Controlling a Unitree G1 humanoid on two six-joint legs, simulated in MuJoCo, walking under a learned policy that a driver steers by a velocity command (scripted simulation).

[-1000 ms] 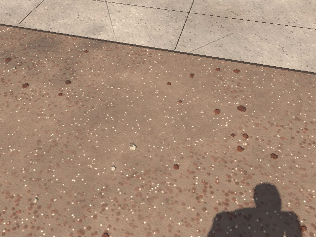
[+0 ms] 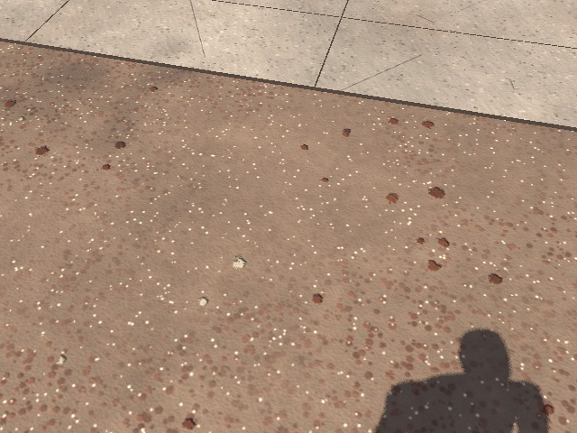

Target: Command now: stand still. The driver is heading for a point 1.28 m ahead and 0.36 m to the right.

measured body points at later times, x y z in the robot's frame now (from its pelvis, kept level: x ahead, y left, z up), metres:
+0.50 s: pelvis -0.07 +0.03 -0.01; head -0.04 +0.06 +0.44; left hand +0.03 +0.31 -0.15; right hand -0.05 -0.24 -0.14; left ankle -0.11 +0.13 -0.72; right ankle +0.01 -0.13 -0.74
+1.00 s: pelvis -0.02 +0.04 +0.02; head -0.01 +0.06 +0.47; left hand +0.11 +0.29 -0.12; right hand -0.10 -0.22 -0.11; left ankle -0.11 +0.13 -0.74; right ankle +0.10 -0.13 -0.69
